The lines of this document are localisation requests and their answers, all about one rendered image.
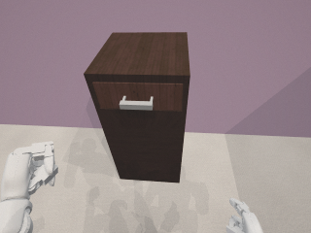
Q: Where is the handle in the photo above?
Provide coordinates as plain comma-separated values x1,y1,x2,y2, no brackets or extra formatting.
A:
119,96,154,111

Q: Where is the right robot hand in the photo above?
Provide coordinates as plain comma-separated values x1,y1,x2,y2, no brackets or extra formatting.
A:
226,198,263,233

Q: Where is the drawer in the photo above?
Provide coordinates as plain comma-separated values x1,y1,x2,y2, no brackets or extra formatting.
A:
92,82,184,111

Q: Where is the robot left forearm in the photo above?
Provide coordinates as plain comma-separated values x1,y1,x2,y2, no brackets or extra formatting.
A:
0,198,33,233

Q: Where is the cabinet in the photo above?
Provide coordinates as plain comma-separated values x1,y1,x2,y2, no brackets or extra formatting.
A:
84,32,190,183

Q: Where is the left robot hand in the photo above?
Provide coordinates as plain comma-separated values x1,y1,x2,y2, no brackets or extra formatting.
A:
0,141,58,202

